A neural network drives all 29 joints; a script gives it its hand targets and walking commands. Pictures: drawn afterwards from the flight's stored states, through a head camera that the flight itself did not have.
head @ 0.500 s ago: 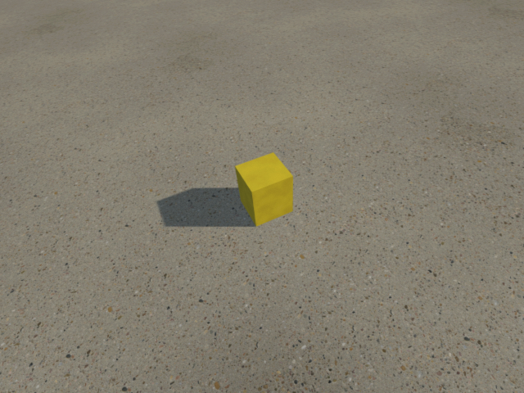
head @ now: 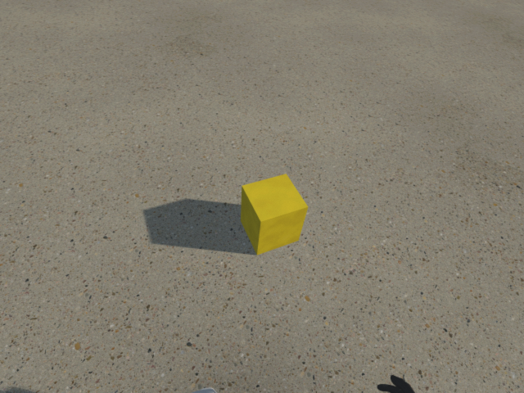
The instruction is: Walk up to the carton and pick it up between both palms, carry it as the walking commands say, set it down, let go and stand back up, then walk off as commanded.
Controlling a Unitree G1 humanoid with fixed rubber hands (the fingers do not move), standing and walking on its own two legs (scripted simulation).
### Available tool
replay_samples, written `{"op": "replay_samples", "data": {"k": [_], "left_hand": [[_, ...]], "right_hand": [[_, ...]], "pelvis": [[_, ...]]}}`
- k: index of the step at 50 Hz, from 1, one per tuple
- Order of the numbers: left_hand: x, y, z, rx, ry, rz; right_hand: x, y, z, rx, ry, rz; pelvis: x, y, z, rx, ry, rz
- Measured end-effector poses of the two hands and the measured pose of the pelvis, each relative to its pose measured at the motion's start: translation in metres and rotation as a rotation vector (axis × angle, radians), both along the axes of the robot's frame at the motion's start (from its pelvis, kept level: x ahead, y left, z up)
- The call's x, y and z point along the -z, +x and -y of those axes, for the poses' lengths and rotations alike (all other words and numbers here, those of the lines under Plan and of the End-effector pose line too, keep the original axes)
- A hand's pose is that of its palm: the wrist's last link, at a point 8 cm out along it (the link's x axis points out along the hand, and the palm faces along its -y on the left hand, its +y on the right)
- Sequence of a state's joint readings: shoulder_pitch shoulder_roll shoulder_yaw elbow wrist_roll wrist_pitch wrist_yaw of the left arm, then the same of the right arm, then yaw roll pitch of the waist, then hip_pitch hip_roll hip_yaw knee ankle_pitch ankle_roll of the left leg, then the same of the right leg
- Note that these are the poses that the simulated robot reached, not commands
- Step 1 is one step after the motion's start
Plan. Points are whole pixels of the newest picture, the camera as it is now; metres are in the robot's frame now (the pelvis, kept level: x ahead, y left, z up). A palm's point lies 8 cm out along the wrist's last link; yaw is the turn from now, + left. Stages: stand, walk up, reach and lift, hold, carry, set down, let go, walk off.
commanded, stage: walk up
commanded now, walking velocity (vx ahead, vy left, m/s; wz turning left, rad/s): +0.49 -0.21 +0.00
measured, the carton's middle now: (271, 214) +0.92 +0.01 -0.63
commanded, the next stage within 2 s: none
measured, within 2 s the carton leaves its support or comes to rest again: neither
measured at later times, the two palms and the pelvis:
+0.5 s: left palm (199, 262) +0.38 +0.17 -0.12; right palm out of the picture +0.12 -0.26 -0.11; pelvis +0.25 -0.04 +0.01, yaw +1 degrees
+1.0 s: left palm (232, 269) +0.36 +0.10 -0.09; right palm (417, 211) +0.59 -0.33 -0.12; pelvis +0.48 -0.11 +0.03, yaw +1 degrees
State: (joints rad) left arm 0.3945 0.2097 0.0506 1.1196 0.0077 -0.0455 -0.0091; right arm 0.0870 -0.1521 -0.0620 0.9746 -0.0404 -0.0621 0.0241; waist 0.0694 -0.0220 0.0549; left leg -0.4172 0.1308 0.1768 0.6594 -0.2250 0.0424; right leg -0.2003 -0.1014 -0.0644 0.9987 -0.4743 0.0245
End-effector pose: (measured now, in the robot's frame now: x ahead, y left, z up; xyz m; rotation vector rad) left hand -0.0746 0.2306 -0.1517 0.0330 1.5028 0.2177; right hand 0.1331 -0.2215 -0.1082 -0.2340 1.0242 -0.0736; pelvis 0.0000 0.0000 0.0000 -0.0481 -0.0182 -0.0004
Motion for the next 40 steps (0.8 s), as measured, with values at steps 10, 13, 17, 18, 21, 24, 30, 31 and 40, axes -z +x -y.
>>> {"op": "replay_samples", "data": {"k": [10, 13, 17, 18, 21, 24, 30, 31, 40], "left_hand": [[-0.026, 0.228, -0.026, 0.162, -0.018, 0.295], [-0.031, 0.271, -0.016, 0.183, -0.038, 0.326], [-0.033, 0.323, 0.004, 0.206, -0.061, 0.343], [-0.033, 0.337, 0.010, 0.211, -0.064, 0.350], [-0.031, 0.383, 0.029, 0.235, -0.069, 0.375], [-0.028, 0.437, 0.051, 0.270, -0.062, 0.401], [-0.021, 0.542, 0.097, 0.329, 0.009, 0.459], [-0.022, 0.547, 0.100, 0.330, 0.027, 0.452], [-0.050, 0.476, 0.102, 0.094, 0.128, 0.197]], "right_hand": [[-0.030, -0.101, 0.019, 0.252, -0.093, -0.357], [-0.032, -0.109, 0.013, 0.293, -0.078, -0.430], [-0.028, -0.092, 0.008, 0.325, -0.044, -0.468], [-0.026, -0.085, 0.009, 0.328, -0.035, -0.474], [-0.018, -0.057, 0.015, 0.336, -0.013, -0.488], [-0.005, -0.025, 0.030, 0.349, 0.003, -0.501], [0.036, 0.057, 0.080, 0.312, 0.044, -0.560], [0.038, 0.081, 0.089, 0.291, 0.048, -0.536], [0.015, 0.319, 0.147, 0.081, 0.019, -0.230]], "pelvis": [[-0.031, 0.085, -0.014, -0.038, -0.036, 0.013], [-0.032, 0.112, -0.011, -0.039, -0.032, 0.012], [-0.031, 0.151, 0.000, -0.040, -0.019, 0.010], [-0.030, 0.161, 0.004, -0.042, -0.015, 0.008], [-0.024, 0.195, 0.018, -0.040, 0.003, 0.002], [-0.014, 0.232, 0.036, -0.029, 0.022, -0.012], [0.013, 0.311, 0.080, -0.003, 0.025, -0.049], [0.011, 0.320, 0.087, -0.003, 0.036, -0.055], [-0.023, 0.398, 0.120, -0.028, 0.083, -0.012]]}}
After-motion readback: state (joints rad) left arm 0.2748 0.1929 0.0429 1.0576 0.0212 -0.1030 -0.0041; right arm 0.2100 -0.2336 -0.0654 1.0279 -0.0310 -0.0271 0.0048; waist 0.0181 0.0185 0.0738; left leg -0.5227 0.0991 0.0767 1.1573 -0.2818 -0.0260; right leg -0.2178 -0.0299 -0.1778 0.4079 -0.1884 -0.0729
